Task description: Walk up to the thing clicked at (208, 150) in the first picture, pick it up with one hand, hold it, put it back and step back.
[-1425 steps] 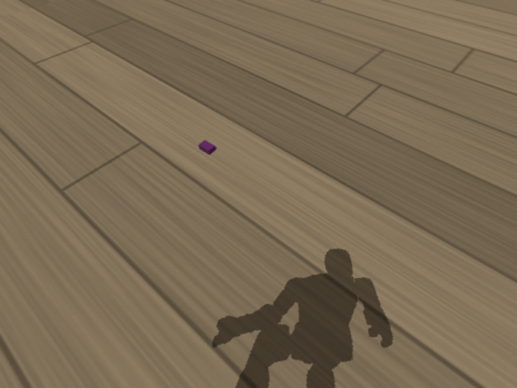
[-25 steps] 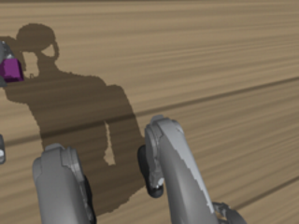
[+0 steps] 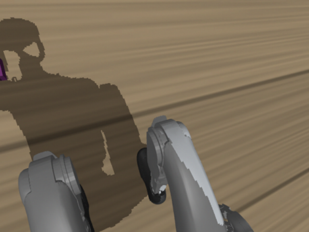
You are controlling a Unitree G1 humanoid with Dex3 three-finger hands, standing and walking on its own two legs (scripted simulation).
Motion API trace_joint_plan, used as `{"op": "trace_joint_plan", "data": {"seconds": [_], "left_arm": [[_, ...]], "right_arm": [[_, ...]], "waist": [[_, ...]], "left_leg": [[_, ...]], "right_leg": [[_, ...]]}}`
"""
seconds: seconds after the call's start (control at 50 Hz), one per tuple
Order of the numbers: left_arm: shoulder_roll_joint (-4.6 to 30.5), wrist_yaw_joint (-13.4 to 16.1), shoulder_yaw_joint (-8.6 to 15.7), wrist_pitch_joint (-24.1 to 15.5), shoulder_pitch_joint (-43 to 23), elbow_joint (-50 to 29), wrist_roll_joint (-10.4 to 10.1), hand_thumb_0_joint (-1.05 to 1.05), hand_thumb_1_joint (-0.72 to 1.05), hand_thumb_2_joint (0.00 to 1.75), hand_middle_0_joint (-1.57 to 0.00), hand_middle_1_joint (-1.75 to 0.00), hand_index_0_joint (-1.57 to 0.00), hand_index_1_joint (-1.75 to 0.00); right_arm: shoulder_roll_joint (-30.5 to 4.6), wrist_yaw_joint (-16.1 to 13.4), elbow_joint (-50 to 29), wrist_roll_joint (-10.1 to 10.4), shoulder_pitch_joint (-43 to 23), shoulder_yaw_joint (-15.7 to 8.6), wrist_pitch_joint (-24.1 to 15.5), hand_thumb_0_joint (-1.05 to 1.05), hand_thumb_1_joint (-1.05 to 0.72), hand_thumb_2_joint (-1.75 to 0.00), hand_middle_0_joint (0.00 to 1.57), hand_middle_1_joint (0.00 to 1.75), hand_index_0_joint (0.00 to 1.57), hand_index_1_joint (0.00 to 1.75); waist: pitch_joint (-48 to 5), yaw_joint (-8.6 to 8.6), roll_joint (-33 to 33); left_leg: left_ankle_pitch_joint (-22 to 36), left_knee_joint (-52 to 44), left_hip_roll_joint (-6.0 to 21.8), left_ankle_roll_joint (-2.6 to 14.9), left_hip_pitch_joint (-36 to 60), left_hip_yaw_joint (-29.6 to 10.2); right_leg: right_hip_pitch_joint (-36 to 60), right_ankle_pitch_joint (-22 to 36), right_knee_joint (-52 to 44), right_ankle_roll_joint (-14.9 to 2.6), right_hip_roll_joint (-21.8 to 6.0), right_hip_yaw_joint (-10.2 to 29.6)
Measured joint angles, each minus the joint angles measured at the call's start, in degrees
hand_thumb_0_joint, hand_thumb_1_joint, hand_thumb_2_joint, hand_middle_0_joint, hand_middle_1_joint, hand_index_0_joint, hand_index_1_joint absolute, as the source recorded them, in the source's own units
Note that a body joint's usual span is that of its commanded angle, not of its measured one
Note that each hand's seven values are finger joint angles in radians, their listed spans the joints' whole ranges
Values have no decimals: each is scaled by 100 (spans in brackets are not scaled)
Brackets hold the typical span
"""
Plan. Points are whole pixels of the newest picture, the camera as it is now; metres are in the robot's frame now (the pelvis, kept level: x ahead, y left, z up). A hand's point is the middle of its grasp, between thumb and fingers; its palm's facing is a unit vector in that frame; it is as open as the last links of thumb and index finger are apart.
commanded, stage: lower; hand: left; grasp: from above
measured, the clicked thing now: out of the picture +0.54 +0.28 -0.21
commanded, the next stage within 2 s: rest in 0.26 s
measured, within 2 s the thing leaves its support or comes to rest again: rests again in 1.68 s
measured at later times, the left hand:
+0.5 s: hand out of the picture +0.53 +0.27 -0.22, palm faces -0.45 -0.05 -0.89, open 7.9 cm
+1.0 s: hand out of the picture +0.53 +0.27 -0.25, palm faces -0.45 -0.07 -0.89, open 7.9 cm
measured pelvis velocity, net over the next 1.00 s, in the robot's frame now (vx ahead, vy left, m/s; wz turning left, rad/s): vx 0.00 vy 0.00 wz -0.08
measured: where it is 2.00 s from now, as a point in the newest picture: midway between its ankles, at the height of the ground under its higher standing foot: (119, 203)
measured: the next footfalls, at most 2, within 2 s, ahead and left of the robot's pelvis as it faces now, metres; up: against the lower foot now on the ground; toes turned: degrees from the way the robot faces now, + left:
none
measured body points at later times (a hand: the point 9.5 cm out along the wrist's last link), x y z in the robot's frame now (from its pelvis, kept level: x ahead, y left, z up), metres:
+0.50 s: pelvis +0.00 +0.00 -0.02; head +0.29 +0.08 +0.32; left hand +0.55 +0.27 -0.17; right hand +0.00 -0.27 -0.08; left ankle +0.07 +0.12 -0.30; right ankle +0.12 -0.14 -0.30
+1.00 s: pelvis +0.00 +0.00 -0.02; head +0.30 +0.09 +0.30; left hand +0.55 +0.27 -0.20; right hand -0.01 -0.26 -0.07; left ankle +0.07 +0.12 -0.30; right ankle +0.12 -0.14 -0.30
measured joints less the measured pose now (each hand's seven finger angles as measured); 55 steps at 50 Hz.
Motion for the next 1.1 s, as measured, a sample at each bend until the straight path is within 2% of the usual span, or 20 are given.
{"op": "trace_joint_plan", "data": {"seconds": [0.18,0.42,0.64,0.88,1.1], "left_arm": [[178,52,26,-91,-61,164,50,0,35,7,-94,-20,-97,-15],[516,407,221,-159,-111,321,243,0,35,9,-93,-21,-96,-17],[816,565,344,-116,-131,597,235,0,35,9,-92,-21,-95,-17],[1068,760,331,-171,-162,700,294,0,36,8,-92,-22,-95,-18],[1233,862,385,-103,-153,791,260,0,36,9,-90,-24,-93,-20]], "right_arm": [[-104,5,-104,-79,-55,116,-14,0,-91,-90,20,30,20,30],[-183,36,-228,-204,-23,327,-149,0,-91,-90,20,30,20,30],[-262,55,-300,-290,-54,527,-304,0,-91,-89,20,30,20,30],[-318,52,-351,-374,-98,707,-434,0,-91,-89,20,30,20,30],[-336,77,-396,-434,-174,865,-524,0,-91,-89,20,30,20,30]], "waist": [[192,-79,-93],[464,-237,-247],[662,-387,-351],[816,-490,-509],[911,-565,-562]], "left_leg": [[17,151,-14,-6,-104,-72],[1,362,-16,-20,-207,-215],[-37,460,9,-19,-199,-319],[-96,559,30,-11,-184,-417],[-94,618,28,16,-210,-484]], "right_leg": [[-71,33,100,4,15,-51],[-127,70,206,8,57,-161],[-98,95,218,33,104,-244],[-53,95,228,48,146,-323],[-25,116,212,53,165,-384]]}}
